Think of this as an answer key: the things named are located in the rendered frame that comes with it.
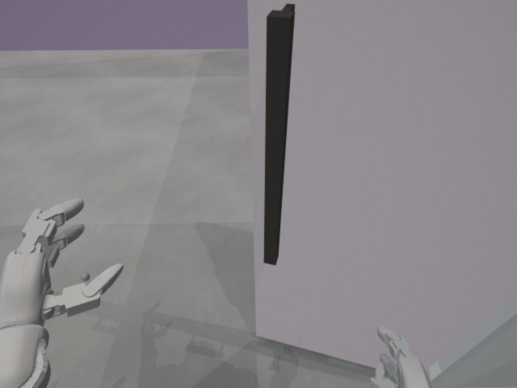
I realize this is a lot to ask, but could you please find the left robot forearm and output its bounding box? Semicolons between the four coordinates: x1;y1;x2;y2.
0;324;51;388

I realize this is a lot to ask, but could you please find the handle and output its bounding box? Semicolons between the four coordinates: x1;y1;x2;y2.
264;4;295;265

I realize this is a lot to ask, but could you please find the left robot hand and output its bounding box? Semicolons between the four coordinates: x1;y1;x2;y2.
0;198;124;330

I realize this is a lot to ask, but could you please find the right robot hand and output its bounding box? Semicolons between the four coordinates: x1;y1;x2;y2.
371;326;431;388

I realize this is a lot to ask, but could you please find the fridge door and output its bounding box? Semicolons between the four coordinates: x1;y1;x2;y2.
247;0;517;371

